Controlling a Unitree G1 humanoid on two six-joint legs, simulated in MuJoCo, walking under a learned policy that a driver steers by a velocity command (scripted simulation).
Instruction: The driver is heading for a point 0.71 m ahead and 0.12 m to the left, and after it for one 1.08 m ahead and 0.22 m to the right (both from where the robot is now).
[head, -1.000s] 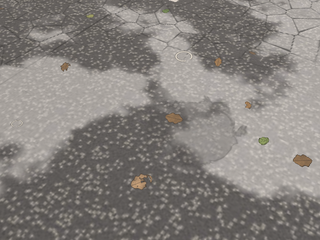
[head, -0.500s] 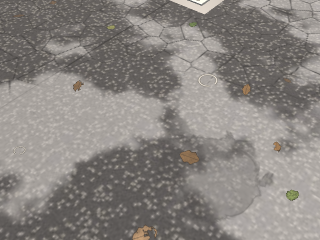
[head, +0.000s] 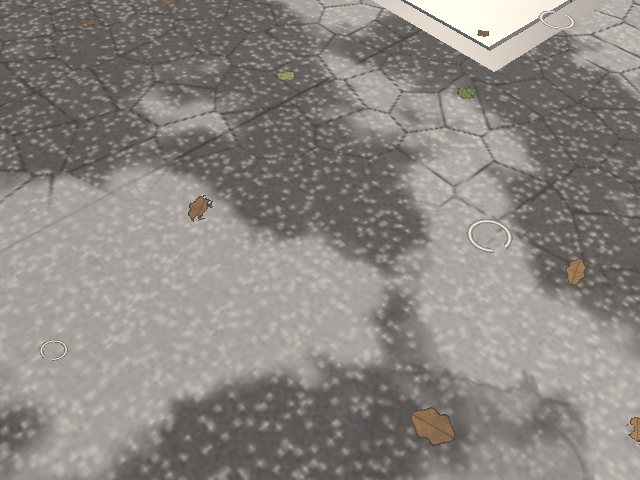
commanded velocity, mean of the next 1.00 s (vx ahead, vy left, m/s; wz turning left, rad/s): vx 0.26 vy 0.00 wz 0.48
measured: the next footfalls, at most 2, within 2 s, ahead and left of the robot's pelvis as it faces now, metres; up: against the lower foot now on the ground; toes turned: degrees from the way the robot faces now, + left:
right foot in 0.26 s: +0.34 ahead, -0.13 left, +0.00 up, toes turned +12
left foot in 0.72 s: +0.35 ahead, +0.14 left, +0.00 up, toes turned +27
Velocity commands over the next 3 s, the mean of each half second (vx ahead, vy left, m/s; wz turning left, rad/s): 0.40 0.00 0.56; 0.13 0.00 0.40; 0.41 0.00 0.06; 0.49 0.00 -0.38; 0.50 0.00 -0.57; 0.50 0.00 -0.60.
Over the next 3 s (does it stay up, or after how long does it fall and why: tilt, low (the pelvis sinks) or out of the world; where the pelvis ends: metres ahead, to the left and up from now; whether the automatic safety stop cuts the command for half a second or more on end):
stays up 1.27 0.27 -0.01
